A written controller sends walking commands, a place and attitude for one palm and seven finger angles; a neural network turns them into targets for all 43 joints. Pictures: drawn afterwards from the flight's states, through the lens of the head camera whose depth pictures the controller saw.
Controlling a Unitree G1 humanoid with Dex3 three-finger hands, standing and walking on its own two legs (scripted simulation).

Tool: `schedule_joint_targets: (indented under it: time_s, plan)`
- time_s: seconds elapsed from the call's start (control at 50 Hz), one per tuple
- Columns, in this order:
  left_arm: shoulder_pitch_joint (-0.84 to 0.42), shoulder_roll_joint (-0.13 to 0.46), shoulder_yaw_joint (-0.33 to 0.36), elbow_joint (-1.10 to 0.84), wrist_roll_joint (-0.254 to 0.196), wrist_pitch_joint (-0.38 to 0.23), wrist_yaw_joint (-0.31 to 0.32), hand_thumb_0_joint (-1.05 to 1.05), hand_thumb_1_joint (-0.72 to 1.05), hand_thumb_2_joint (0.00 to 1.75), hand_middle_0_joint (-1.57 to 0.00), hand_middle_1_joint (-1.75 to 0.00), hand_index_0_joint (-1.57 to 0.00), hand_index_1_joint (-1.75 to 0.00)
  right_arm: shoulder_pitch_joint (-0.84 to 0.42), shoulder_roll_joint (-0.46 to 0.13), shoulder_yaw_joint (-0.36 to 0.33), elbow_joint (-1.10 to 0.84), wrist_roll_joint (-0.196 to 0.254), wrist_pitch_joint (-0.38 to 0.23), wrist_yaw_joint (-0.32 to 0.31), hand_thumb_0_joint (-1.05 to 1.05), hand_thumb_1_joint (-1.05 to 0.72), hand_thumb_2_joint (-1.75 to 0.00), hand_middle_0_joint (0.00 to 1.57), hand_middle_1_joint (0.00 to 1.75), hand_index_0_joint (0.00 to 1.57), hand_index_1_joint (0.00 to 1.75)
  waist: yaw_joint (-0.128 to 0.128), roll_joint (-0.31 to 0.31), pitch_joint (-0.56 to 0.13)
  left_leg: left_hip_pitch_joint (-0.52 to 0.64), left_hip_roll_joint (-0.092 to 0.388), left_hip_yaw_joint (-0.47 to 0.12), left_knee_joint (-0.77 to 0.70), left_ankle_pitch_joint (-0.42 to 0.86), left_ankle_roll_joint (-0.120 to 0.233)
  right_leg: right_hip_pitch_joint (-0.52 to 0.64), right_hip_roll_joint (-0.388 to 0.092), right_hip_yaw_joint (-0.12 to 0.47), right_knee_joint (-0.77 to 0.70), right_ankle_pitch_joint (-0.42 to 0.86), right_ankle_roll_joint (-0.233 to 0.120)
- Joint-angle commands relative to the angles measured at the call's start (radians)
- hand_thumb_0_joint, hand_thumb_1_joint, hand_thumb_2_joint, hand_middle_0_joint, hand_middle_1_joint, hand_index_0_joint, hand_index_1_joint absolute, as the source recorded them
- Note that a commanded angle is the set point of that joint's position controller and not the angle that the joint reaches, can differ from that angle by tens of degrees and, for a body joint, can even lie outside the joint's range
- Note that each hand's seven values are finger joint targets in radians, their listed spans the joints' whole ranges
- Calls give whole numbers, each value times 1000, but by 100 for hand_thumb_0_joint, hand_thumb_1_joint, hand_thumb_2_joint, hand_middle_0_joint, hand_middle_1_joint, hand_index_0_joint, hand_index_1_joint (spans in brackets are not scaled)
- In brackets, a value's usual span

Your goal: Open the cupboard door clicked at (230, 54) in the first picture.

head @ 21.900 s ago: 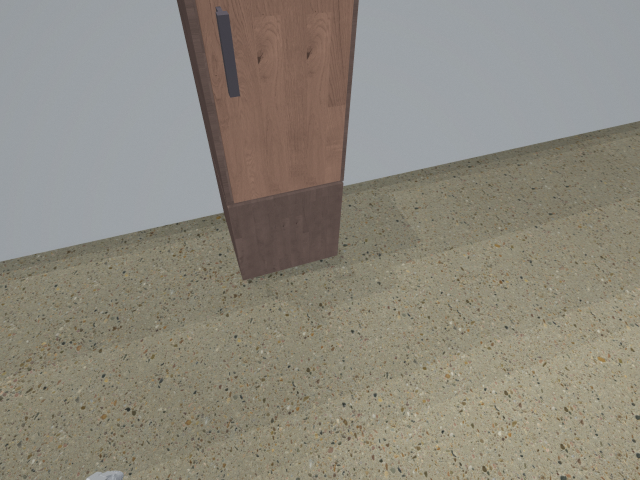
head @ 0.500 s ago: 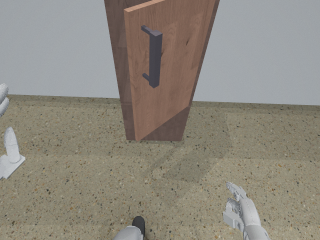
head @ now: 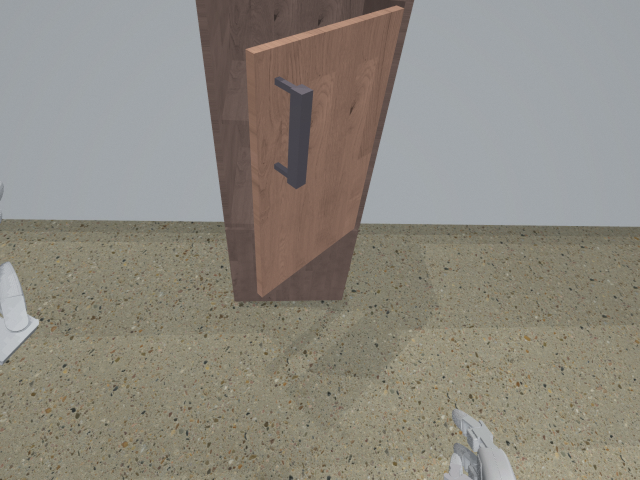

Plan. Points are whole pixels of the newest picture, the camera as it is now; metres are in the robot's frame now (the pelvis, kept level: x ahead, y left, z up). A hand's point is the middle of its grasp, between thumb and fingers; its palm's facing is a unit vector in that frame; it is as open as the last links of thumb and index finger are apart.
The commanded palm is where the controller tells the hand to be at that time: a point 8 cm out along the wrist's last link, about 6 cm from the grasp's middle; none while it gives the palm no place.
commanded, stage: stop stepping back and stand still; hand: left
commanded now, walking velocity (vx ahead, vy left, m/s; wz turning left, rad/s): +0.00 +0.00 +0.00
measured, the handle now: (289, 135) +0.60 +0.08 +0.12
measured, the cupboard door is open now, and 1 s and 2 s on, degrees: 42 42 42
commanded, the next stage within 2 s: let the arm hang, fingers relaxed in 0.34 s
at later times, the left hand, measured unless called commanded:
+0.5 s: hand (35, 369) +0.19 +0.28 +0.11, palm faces +0.28 -0.81 -0.52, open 7.4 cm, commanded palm none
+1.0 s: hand out of the picture -0.11 +0.16 -0.18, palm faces +0.10 -0.98 -0.15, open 7.4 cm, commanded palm none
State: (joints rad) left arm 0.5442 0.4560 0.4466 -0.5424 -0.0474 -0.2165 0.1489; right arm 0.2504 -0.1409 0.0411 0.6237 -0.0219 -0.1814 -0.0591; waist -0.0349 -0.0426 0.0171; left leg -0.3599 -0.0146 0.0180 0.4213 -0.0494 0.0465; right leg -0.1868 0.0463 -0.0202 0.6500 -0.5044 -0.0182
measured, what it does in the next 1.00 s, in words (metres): steps on the spot: left foot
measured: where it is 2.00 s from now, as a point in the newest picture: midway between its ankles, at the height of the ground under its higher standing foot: outside the picture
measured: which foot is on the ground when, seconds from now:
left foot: down 0.00-0.08, up 0.10-0.20, down 0.22-1.00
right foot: down 0.00-1.00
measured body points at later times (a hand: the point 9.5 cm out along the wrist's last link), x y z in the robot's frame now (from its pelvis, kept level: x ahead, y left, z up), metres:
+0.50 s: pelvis -0.02 +0.02 +0.00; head -0.02 +0.01 +0.45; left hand +0.17 +0.32 +0.14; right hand +0.15 -0.22 -0.09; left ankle +0.05 +0.11 -0.74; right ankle -0.04 -0.10 -0.74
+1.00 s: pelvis -0.03 +0.00 +0.00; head -0.01 +0.02 +0.45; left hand -0.11 +0.22 -0.17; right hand -0.05 -0.25 -0.15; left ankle +0.05 +0.11 -0.74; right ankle -0.04 -0.10 -0.74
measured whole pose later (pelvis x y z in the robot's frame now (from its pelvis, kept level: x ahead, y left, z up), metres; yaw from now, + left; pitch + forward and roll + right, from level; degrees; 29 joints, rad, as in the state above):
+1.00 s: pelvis -0.03 +0.00 +0.00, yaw +3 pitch -3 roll -2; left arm 0.37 0.17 0.01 1.19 0.01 0.03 0.01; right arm 0.32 -0.18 0.00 1.14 -0.02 0.04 -0.03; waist 0.00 -0.01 0.08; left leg -0.31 -0.03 -0.08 0.50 -0.14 0.01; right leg -0.13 0.03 -0.11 0.46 -0.29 -0.04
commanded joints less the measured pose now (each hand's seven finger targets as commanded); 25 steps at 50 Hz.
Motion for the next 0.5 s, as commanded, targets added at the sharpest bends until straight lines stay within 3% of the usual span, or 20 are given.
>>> schedule_joint_targets:
  time_s: [0.0, 0.02, 0.04, 0.06, 0.08, 0.1, 0.14, 0.18, 0.22, 0.24, 0.26, 0.3, 0.34, 0.38, 0.4, 0.42, 0.44, 0.46, 0.48]
  plan:
    - [155, 120, 115, -103, -16, -31, 8, 0, 90, 90, -20, -30, -20, -30, -101, -168, -63, -156, 0, -10, -11, 0, -90, -90, 20, 30, 20, 30, 38, 221, -93, -70, 76, -98, -189, -433, -71, 154, -12, -54, -292, 91, -20]
    - [123, 136, 120, -86, -16, -29, 3, 0, 90, 90, -20, -30, -20, -30, -101, -167, -67, -149, -2, 7, -11, 0, -90, -90, 20, 30, 20, 30, 27, 89, -84, 8, 40, -53, -19, -357, -76, 25, -99, 30, -391, 60, -50]
    - [75, 156, 134, -79, -26, -35, 3, 0, 90, 90, -20, -30, -20, -30, -98, -168, -69, -134, -9, 19, -15, 0, -90, -90, 20, 30, 20, 30, 19, -32, -84, 124, 19, -42, 177, -262, -82, -165, -219, 161, -477, -17, -94]
    - [21, 153, 121, -85, -27, -29, 3, 0, 90, 90, -20, -30, -20, -30, -103, -170, -73, -122, 0, 18, -20, 0, -90, -90, 20, 30, 20, 30, 27, -112, -61, 131, 10, -68, 321, -231, -79, -265, -290, 257, -509, -84, -133]
    - [-21, 146, 113, -77, -21, -17, 5, 0, 90, 90, -20, -30, -20, -30, -106, -174, -76, -111, 3, 16, -23, 0, -90, -90, 20, 30, 20, 30, 26, -142, -45, 105, 12, -76, 401, -240, -74, -301, -315, 285, -503, -86, -153]
    - [-53, 114, 75, -52, -11, -10, 5, 0, 90, 90, -20, -30, -20, -30, -94, -176, -75, -99, 11, 15, -27, 0, -90, -90, 20, 30, 20, 30, 16, -133, -10, 60, 33, -84, 412, -249, -61, -262, -304, 240, -456, 20, -144]
    - [-138, 109, 44, -38, 7, -14, 5, 0, 90, 90, -20, -30, -20, -30, -103, -176, -60, -95, 18, -3, -34, 0, -90, -90, 20, 30, 20, 30, 8, -58, 3, 65, 52, -66, 188, -211, -41, -144, -241, 141, -349, 242, -87]
    - [-206, 122, 32, -81, 19, -23, 8, 0, 90, 90, -20, -30, -20, -30, -123, -194, -66, -97, 25, -24, -50, 0, -90, -90, 20, 30, 20, 30, 25, 75, -13, 170, 69, -83, 28, -24, -28, -115, -143, 72, -268, 334, -16]
    - [-158, 127, 43, -90, 27, -32, 9, 0, 90, 90, -20, -30, -20, -30, -115, -196, -62, -113, 23, -36, -51, 0, -90, -90, 20, 30, 20, 30, 39, 135, -56, 194, 106, -136, 7, 154, -3, -59, -76, 39, -221, 422, 19]
    - [-157, 130, 41, -131, 23, -36, 4, 0, 90, 90, -20, -30, -20, -30, -112, -188, -54, -116, 21, -36, -46, 0, -90, -90, 20, 30, 20, 30, 38, 192, -96, 186, 119, -183, -45, 182, -8, -14, -57, 0, -168, 384, 30]
    - [-159, 133, 47, -157, 21, -42, 3, 0, 90, 90, -20, -30, -20, -30, -117, -188, -56, -124, 20, -39, -42, 0, -90, -90, 20, 30, 20, 30, 43, 222, -105, 158, 142, -233, -109, 121, -13, 13, -31, -11, -132, 280, 36]
    - [-119, 137, 66, -196, 22, -57, 7, 0, 90, 90, -20, -30, -20, -30, -123, -185, -59, -133, 11, -50, -38, 0, -90, -90, 20, 30, 20, 30, 52, 264, -100, 114, 173, -277, -180, -59, 5, 32, -32, 6, -111, 173, 28]
    - [-48, 134, 89, -187, 21, -61, 14, 0, 90, 90, -20, -30, -20, -30, -119, -183, -60, -143, 10, -52, -32, 0, -90, -90, 20, 30, 20, 30, 56, 238, -109, 68, 161, -245, -189, -175, 11, 80, -38, 7, -166, 196, 24]
    - [41, 139, 117, -136, 15, -59, 13, 0, 90, 90, -20, -30, -20, -30, -117, -183, -64, -149, 9, -44, -27, 0, -90, -90, 20, 30, 20, 30, 54, 179, -109, 17, 114, -188, -175, -263, -18, 124, -50, 9, -246, 215, 14]
    - [53, 120, 107, -128, 9, -59, 11, 0, 90, 90, -20, -30, -20, -30, -120, -178, -65, -154, 12, -37, -24, 0, -90, -90, 20, 30, 20, 30, 47, 141, -103, 28, 89, -153, -133, -247, -31, 105, -65, 26, -291, 223, 5]
    - [-85, -65, -325, 709, 96, 116, -132, 0, 90, 90, -20, -30, -20, -30, -178, -360, -117, 131, 22, -29, 56, 0, -90, -90, 20, 30, 20, 30, 14, 101, -47, -26, 103, -170, 117, 68, -7, -48, -166, 41, -201, 460, -20]
    - [-119, -46, -310, 732, 84, 182, -146, 0, 90, 90, -20, -30, -20, -30, -91, -295, -122, 130, 35, 40, 59, 0, -90, -90, 20, 30, 20, 30, 10, 73, -137, 114, 105, -133, 150, 112, -30, -85, -198, 94, -216, 466, -33]
    - [-166, -45, -325, 745, 81, 189, -150, 0, 90, 90, -20, -30, -20, -30, -70, -300, -118, 127, 27, 63, 56, 0, -90, -90, 20, 30, 20, 30, 12, 36, -158, 133, 108, -155, 165, 76, -17, -128, -187, 79, -203, 349, -49]
    - [-214, -27, -332, 784, 86, 192, -150, 0, 90, 90, -20, -30, -20, -30, -66, -307, -114, 124, 24, 82, 56, 0, -90, -90, 20, 30, 20, 30, 11, -60, -145, 122, 112, -176, 156, 104, -3, -125, -159, 63, -183, 323, -52]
